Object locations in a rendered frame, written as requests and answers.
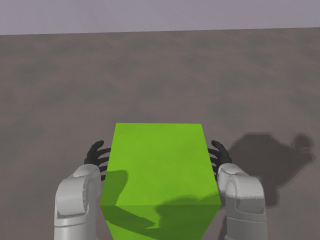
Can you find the robot left hand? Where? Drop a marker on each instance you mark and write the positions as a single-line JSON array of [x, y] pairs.
[[93, 154]]

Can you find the robot right hand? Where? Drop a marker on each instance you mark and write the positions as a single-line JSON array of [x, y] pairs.
[[222, 156]]

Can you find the right robot forearm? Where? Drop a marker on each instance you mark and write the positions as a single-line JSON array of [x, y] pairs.
[[245, 206]]

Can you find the left robot forearm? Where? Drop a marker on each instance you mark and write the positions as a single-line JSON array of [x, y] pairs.
[[76, 204]]

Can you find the carton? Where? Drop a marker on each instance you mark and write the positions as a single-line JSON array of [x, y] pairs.
[[159, 183]]

